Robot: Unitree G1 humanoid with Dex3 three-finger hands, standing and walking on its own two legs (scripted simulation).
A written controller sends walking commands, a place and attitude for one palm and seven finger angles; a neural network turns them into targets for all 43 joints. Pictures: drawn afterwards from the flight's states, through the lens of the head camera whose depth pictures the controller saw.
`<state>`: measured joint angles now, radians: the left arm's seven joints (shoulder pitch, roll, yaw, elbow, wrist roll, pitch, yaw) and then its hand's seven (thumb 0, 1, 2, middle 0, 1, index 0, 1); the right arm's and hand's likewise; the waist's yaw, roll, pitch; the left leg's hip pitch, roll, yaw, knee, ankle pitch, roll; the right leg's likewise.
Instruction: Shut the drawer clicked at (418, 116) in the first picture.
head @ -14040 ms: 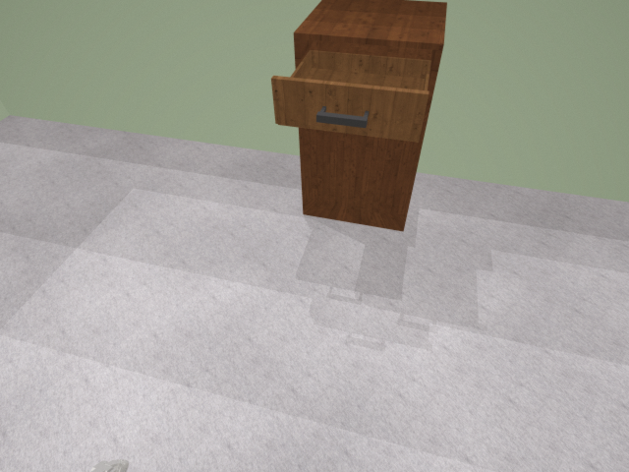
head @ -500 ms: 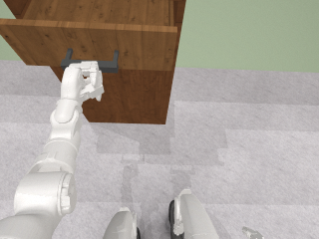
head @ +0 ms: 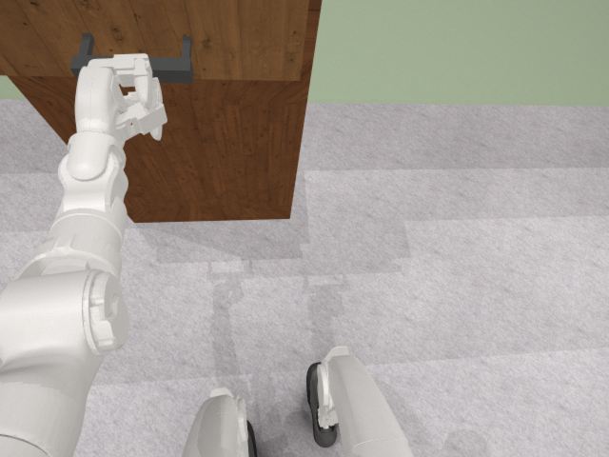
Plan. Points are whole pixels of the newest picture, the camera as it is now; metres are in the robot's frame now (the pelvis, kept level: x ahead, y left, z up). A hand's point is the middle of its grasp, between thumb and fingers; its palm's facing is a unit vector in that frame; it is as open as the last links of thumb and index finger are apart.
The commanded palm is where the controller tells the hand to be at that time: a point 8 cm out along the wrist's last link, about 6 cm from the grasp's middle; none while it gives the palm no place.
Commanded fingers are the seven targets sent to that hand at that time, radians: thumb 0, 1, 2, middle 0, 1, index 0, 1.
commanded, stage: push the drawer shut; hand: left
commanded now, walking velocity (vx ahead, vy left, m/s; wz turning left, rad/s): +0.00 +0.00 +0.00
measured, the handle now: (136, 56) +0.62 +0.13 +0.06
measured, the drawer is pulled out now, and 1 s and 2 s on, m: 0.05 0.00 0.00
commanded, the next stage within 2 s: pull the fist back off the drawer in 0.82 s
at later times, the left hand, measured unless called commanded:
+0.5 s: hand (156, 72) +0.60 +0.11 +0.05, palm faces -0.11 -0.99 -0.06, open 3.4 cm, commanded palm +0.60 +0.14 +0.06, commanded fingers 0.00 0.90 0.90 -1.40 -1.60 -1.40 -1.60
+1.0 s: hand (146, 66) +0.60 +0.12 +0.06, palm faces -0.10 -0.99 -0.07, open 3.6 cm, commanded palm +0.64 +0.12 +0.06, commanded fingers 0.00 0.90 0.90 -1.40 -1.60 -1.40 -1.60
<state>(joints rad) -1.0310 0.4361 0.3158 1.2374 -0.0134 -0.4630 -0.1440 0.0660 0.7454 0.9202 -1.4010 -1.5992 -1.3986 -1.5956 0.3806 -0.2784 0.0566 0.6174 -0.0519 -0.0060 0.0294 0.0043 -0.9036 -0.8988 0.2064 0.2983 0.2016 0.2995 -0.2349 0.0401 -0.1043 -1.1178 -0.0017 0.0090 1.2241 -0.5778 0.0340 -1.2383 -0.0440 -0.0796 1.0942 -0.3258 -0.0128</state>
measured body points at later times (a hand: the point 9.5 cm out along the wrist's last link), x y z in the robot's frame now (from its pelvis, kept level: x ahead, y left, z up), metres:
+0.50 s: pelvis +0.00 +0.00 -0.01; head +0.20 +0.02 +0.39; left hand +0.60 +0.16 +0.06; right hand -0.04 -0.25 -0.11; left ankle -0.01 +0.10 -0.63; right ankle +0.09 -0.12 -0.63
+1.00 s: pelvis -0.02 +0.01 -0.02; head +0.20 +0.04 +0.38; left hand +0.60 +0.17 +0.06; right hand -0.08 -0.24 -0.10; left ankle -0.01 +0.10 -0.63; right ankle +0.09 -0.12 -0.63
